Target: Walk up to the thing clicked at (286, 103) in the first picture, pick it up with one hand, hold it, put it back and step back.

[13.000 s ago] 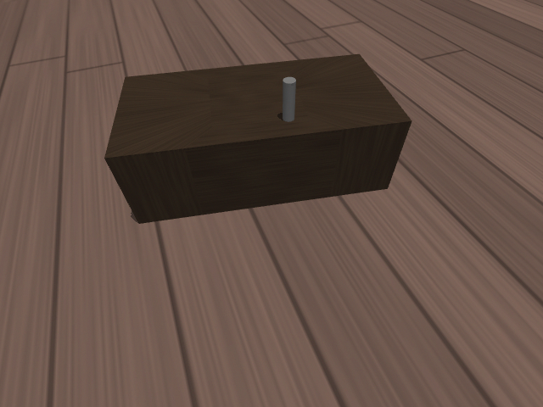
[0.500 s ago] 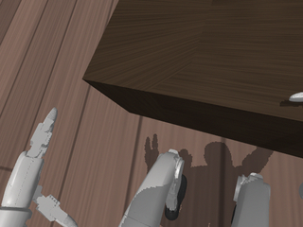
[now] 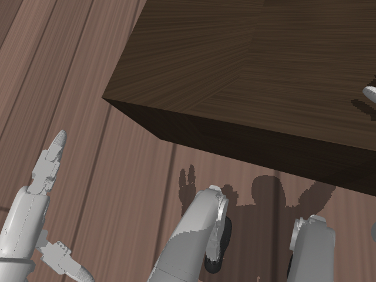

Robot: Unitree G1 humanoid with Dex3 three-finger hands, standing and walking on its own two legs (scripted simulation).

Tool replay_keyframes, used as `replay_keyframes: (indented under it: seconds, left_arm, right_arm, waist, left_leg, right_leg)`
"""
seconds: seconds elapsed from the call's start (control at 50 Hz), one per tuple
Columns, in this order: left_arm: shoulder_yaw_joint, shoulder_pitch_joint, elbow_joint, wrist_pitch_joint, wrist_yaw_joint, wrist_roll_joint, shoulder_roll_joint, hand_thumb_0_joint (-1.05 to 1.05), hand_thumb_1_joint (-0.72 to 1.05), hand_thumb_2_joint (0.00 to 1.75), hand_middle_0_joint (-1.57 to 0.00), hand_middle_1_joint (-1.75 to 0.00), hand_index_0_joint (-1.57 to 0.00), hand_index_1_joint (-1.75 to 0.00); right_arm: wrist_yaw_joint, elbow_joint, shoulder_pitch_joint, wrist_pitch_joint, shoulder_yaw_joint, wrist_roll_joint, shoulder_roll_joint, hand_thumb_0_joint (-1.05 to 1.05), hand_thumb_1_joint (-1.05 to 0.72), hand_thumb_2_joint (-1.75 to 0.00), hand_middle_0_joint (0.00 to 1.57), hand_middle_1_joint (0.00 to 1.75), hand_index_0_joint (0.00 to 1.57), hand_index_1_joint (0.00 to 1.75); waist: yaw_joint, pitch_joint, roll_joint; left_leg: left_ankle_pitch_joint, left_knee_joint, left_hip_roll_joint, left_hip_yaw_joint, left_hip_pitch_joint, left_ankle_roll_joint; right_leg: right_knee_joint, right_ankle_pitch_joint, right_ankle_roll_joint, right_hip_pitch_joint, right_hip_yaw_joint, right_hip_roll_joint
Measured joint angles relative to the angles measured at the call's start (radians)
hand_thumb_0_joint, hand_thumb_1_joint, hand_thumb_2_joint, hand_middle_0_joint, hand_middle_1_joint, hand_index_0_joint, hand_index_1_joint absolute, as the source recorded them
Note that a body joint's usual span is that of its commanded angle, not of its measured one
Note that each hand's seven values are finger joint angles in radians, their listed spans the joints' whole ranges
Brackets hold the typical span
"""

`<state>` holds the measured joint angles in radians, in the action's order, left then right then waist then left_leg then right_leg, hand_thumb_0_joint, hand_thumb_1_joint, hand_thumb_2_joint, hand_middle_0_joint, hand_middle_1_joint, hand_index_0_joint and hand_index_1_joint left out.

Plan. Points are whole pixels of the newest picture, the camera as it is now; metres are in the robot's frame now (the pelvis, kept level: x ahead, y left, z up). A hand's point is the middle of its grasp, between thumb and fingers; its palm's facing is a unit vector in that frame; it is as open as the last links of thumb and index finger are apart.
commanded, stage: close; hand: right
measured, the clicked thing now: out of the picture +0.54 -0.23 -0.02
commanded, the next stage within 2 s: settle in 0.02 s
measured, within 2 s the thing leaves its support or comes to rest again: leaves its support in 0.32 s
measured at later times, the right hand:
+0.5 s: hand out of the picture +0.52 -0.23 -0.01, palm faces +0.22 +0.98 +0.01, open 7.6 cm
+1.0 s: hand out of the picture +0.53 -0.24 +0.03, palm faces +0.22 +0.97 +0.02, open 7.6 cm
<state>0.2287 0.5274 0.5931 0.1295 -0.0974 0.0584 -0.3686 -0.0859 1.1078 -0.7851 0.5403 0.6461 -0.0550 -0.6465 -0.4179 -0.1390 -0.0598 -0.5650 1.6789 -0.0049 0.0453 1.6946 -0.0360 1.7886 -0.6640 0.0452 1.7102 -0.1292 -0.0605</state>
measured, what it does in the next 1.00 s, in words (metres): rises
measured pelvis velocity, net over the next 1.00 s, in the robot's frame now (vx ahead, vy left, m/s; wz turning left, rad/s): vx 0.01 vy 0.00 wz -0.01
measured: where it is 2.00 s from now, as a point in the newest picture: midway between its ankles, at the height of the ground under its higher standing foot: (252, 273)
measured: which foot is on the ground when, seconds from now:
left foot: down 0.00-1.00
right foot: down 0.00-1.00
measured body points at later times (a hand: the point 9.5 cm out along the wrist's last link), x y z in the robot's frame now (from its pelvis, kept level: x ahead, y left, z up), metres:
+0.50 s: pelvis +0.00 +0.00 +0.02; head +0.19 -0.09 +0.42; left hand +0.18 +0.25 +0.16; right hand +0.51 -0.29 -0.01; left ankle +0.09 +0.14 -0.49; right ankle +0.05 -0.14 -0.49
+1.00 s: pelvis +0.01 +0.00 +0.05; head +0.19 -0.09 +0.46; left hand +0.19 +0.26 +0.17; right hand +0.51 -0.29 +0.03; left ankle +0.09 +0.14 -0.49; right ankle +0.05 -0.14 -0.49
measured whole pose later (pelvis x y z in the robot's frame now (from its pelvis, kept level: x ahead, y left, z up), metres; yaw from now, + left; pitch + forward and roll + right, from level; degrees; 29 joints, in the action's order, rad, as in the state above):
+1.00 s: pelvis +0.01 +0.00 +0.05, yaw -1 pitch +30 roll +6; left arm 0.14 0.49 0.38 0.09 -0.05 0.07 -0.32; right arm -0.09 1.11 -0.78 0.48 0.59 -0.03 -0.60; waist -0.36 -0.15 -0.04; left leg -0.53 1.48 -0.01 0.04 1.48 -0.04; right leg 1.60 -0.62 0.04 1.50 -0.11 -0.07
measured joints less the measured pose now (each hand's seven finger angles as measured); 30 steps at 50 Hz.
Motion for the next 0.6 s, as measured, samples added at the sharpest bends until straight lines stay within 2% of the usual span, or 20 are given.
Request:
replay_keyframes:
  seconds: [0.08, 0.18, 0.28, 0.34, 0.5, 0.6]
  left_arm:
    - [-0.003, -0.003, 0.017, -0.001, -0.005, 0.005, -0.008, 0.0, -0.54, 0.06, -0.06, -0.05, -0.05, -0.05]
    - [0.007, 0.0, 0.033, -0.003, -0.009, -0.002, -0.015, 0.0, -0.55, 0.06, -0.06, -0.05, -0.06, -0.05]
    - [0.013, 0.018, 0.022, -0.001, -0.005, -0.007, -0.011, 0.0, -0.56, 0.07, -0.07, -0.05, -0.06, -0.06]
    - [0.003, 0.018, -0.01, -0.003, -0.002, -0.006, 0.001, 0.0, -0.56, 0.07, -0.07, -0.06, -0.06, -0.06]
    - [-0.049, -0.002, -0.087, -0.02, 0.013, 0.0, 0.025, 0.0, -0.56, 0.07, -0.07, -0.05, -0.06, -0.06]
    - [-0.057, -0.02, -0.121, -0.035, 0.018, 0.004, 0.02, 0.0, -0.56, 0.07, -0.07, -0.05, -0.06, -0.06]
  right_arm:
    - [-0.017, -0.003, -0.002, 0.009, 0.007, -0.013, -0.02, -0.02, 0.08, -0.61, 0.97, 0.81, 1.02, 0.82]
    - [-0.016, -0.02, 0.006, -0.013, 0.024, -0.003, -0.018, -0.02, 0.09, -0.78, 0.94, 0.9, 0.98, 0.91]
    - [-0.022, -0.059, 0.037, -0.044, 0.008, -0.013, -0.002, -0.02, 0.08, -0.98, 0.88, 1.01, 0.93, 1.02]
    - [-0.024, -0.073, 0.049, -0.056, 0.0, -0.005, 0.014, -0.02, 0.12, -1.05, 0.87, 1.08, 0.91, 1.09]
    - [-0.008, -0.058, 0.035, -0.068, -0.036, 0.007, 0.031, -0.02, 0.14, -1.1, 0.84, 1.15, 0.88, 1.16]
    - [-0.003, -0.028, 0.021, -0.076, -0.033, 0.013, 0.021, -0.02, 0.14, -1.12, 0.84, 1.16, 0.88, 1.17]
  waist:
    - [-0.008, 0.007, 0.002]
    - [-0.013, 0.007, -0.002]
    - [-0.01, -0.003, -0.005]
    - [0.002, -0.006, -0.003]
    - [0.032, -0.011, 0.012]
    - [0.039, -0.008, 0.025]
  left_leg:
    - [-0.001, 0.014, -0.003, -0.002, 0.012, -0.002]
    - [0.005, 0.015, -0.006, -0.007, 0.014, -0.003]
    - [0.011, -0.003, -0.005, -0.006, -0.001, 0.0]
    - [0.013, -0.017, -0.005, -0.003, -0.019, 0.001]
    - [0.019, -0.07, -0.004, 0.001, -0.086, 0.0]
    - [0.025, -0.099, -0.004, -0.005, -0.117, -0.004]
  right_leg:
    - [0.015, -0.003, -0.001, 0.01, 0.001, -0.002]
    - [0.016, 0.0, -0.002, 0.01, 0.005, -0.004]
    - [-0.003, 0.007, 0.001, -0.005, 0.006, -0.004]
    - [-0.016, 0.01, 0.001, -0.022, 0.004, -0.005]
    - [-0.066, 0.017, -0.002, -0.084, 0.004, -0.006]
    - [-0.096, 0.022, -0.007, -0.116, 0.013, -0.007]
